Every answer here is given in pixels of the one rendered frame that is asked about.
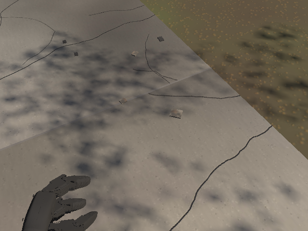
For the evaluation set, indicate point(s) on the robot left hand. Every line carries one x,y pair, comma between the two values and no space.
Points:
47,206

